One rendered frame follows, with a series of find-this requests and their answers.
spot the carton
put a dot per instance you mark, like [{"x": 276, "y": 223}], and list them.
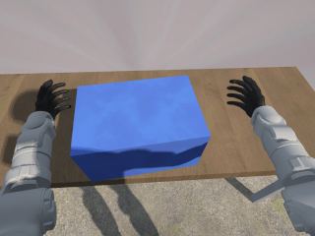
[{"x": 137, "y": 127}]

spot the robot left upper arm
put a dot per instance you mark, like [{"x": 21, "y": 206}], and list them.
[{"x": 27, "y": 213}]

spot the table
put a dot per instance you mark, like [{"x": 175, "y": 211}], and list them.
[{"x": 233, "y": 150}]

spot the robot right forearm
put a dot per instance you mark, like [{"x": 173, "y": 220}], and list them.
[{"x": 292, "y": 162}]

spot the robot left forearm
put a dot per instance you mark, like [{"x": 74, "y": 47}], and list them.
[{"x": 30, "y": 167}]

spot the right robot hand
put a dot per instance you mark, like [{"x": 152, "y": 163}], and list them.
[{"x": 252, "y": 95}]

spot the robot right upper arm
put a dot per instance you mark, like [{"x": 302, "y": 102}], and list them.
[{"x": 299, "y": 203}]

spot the left robot hand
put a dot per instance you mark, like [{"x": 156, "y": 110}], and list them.
[{"x": 45, "y": 98}]

